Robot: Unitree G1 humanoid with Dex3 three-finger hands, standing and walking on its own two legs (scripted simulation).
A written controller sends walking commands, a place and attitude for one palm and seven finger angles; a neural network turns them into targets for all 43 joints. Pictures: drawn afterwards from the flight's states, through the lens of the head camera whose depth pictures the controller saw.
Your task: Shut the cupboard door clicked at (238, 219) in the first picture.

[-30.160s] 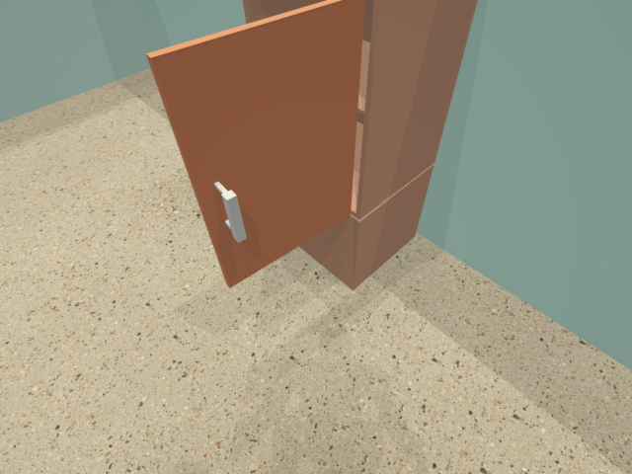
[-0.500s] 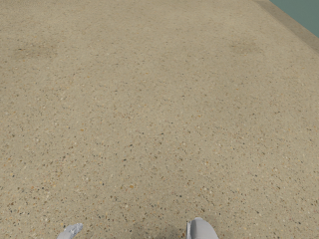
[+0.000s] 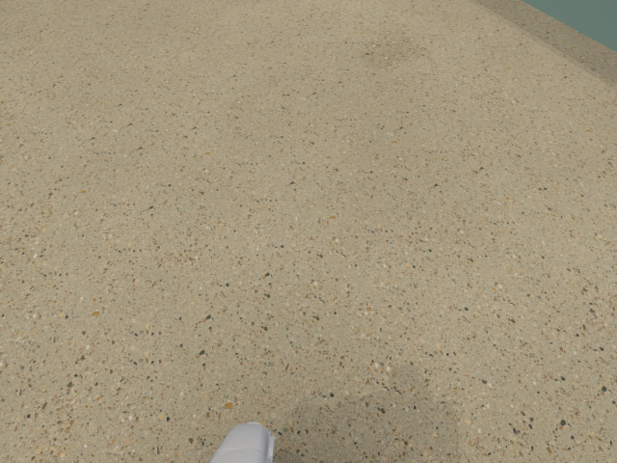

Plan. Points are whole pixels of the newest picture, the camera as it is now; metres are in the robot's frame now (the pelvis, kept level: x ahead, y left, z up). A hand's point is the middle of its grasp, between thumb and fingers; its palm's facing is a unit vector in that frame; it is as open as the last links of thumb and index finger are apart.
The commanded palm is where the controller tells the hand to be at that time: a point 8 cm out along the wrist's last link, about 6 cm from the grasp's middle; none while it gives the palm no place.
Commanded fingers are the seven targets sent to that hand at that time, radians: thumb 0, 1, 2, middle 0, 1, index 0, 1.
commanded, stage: turn to face it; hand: left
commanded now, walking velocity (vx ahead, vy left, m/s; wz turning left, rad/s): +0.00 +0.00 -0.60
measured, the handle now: out of the picture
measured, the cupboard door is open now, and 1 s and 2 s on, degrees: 58 58 58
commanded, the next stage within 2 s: none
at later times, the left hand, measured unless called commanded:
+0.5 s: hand (162, 397) +0.21 +0.25 -0.16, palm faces -0.27 -0.94 -0.22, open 7.4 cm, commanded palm none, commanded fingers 0.00 0.90 0.90 -0.20 -0.30 -0.20 -0.30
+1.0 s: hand (223, 387) +0.23 +0.16 -0.17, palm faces -0.54 -0.82 -0.20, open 7.4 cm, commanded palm none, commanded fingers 0.00 0.90 0.90 -0.20 -0.30 -0.20 -0.30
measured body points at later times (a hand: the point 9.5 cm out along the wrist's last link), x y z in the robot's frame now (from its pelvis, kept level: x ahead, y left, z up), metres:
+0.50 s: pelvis +0.04 +0.06 +0.01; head +0.10 +0.07 +0.45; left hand +0.23 +0.30 -0.14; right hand +0.04 -0.20 -0.12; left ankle +0.08 +0.17 -0.74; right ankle -0.02 -0.07 -0.67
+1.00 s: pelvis +0.06 +0.04 -0.01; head +0.10 +0.02 +0.44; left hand +0.26 +0.20 -0.15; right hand -0.01 -0.22 -0.14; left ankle +0.14 +0.14 -0.73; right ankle -0.01 -0.06 -0.74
